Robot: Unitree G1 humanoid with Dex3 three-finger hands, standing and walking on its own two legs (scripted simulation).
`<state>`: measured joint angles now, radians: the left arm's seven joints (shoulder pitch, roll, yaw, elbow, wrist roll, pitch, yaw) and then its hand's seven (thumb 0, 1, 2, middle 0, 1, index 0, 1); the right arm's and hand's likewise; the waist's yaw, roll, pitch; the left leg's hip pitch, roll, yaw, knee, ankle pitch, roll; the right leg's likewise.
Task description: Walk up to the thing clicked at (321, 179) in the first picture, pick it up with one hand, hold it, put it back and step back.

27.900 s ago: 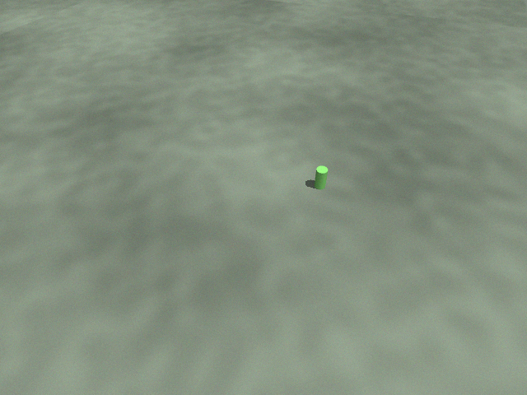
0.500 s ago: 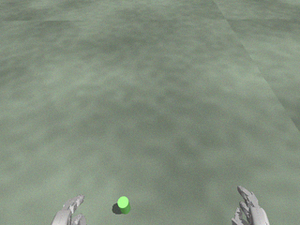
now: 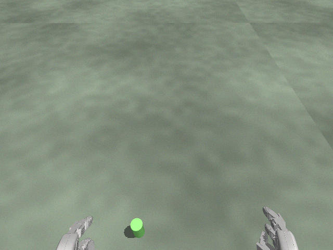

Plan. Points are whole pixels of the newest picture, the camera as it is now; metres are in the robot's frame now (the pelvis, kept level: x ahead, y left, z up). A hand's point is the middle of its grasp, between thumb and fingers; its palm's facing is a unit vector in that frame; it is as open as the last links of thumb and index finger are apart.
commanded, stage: home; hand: left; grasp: from above
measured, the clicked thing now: (137, 228) +0.39 +0.17 -0.65
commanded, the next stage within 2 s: stand in 0.20 s
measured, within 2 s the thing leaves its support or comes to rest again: neither
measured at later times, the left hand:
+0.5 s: hand out of the picture +0.14 +0.22 -0.10, palm faces +0.01 -0.94 -0.33, open 7.4 cm
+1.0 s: hand out of the picture +0.04 +0.23 -0.10, palm faces +0.04 -0.95 -0.31, open 7.4 cm
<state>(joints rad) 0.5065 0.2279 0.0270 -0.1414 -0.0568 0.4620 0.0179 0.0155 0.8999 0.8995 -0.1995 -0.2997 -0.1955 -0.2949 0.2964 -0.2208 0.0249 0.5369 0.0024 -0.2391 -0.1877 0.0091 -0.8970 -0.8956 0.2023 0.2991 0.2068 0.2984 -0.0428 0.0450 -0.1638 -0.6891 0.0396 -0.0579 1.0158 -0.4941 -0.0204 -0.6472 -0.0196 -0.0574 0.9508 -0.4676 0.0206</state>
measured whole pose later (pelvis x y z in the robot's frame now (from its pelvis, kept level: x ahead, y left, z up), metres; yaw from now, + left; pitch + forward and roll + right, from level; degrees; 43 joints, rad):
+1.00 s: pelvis +0.00 +0.00 +0.06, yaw +0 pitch -5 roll +0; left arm 0.19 0.27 0.04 1.11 0.03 0.02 0.03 0.01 0.90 0.90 -0.20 -0.30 -0.20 -0.30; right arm 0.18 -0.28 -0.03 1.07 -0.03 0.00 -0.03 0.00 -0.90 -0.90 0.20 0.30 0.21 0.30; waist 0.02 0.01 0.06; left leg -0.12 0.00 -0.01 0.43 -0.23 -0.01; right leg -0.11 -0.05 -0.03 0.42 -0.23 0.04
